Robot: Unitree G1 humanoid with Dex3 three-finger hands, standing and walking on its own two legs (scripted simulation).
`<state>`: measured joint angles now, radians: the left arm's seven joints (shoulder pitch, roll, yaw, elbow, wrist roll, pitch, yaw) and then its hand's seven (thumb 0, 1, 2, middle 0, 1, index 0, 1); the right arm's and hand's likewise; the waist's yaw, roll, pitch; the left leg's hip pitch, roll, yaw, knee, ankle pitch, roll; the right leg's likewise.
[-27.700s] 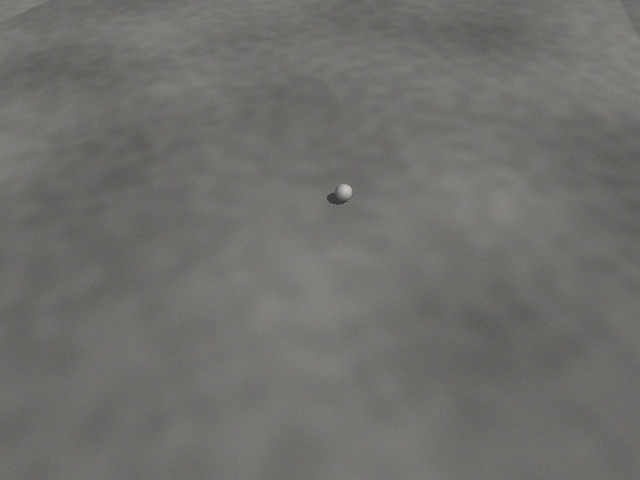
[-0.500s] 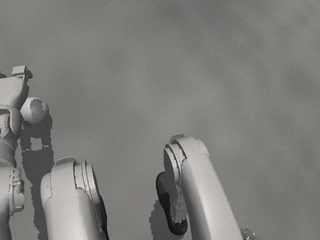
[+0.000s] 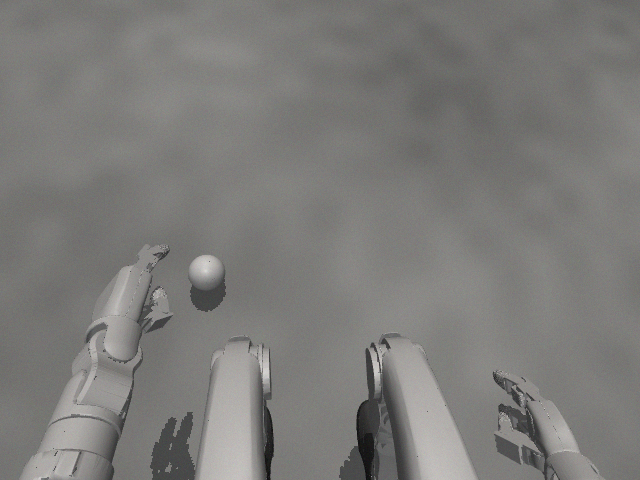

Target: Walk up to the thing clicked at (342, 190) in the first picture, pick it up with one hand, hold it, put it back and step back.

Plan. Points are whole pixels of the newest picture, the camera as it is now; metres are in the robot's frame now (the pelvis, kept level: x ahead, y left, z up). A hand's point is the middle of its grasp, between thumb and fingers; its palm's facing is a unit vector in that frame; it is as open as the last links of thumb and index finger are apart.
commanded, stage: home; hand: left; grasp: from above
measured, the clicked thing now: (206, 272) +0.50 +0.25 -0.45
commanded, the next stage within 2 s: none
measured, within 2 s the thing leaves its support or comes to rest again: neither
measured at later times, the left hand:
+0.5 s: hand (100, 365) +0.25 +0.20 +0.10, palm faces +0.12 -0.97 -0.22, open 7.4 cm
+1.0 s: hand (29, 428) +0.21 +0.19 +0.18, palm faces +0.14 -0.97 -0.19, open 7.4 cm
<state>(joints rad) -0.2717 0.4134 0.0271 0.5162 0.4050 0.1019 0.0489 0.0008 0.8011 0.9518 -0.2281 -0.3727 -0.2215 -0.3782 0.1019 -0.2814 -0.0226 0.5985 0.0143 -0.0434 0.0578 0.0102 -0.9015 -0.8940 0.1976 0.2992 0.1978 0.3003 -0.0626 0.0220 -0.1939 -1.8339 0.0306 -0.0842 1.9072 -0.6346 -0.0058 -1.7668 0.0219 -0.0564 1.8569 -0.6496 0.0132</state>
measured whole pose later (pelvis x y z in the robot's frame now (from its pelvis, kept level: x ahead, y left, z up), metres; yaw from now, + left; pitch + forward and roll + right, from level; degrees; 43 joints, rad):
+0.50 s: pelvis +0.05 +0.00 +0.18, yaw +4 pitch +18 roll -4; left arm 0.27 0.24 0.06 0.07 -0.06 0.40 0.09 0.01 0.90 0.90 -0.20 -0.30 -0.20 -0.30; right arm 0.24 -0.19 0.06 0.55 0.04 -0.14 -0.14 0.01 -0.90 -0.89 0.20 0.30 0.20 0.30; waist -0.07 0.03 -0.18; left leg -1.05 0.03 -0.07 1.26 -0.52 -0.01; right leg -0.98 0.02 -0.06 1.19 -0.53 0.00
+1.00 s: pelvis +0.07 +0.00 +0.23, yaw +5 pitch +10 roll -3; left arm 0.51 0.22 0.03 -0.12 -0.06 0.45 0.02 0.01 0.90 0.90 -0.20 -0.30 -0.20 -0.30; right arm 0.28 -0.22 0.04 0.51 0.01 -0.24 -0.19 0.02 -0.90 -0.89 0.20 0.30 0.20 0.30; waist -0.04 0.04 -0.16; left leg -0.71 0.02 -0.06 1.01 -0.47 -0.01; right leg -0.64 0.01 -0.06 0.94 -0.47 0.01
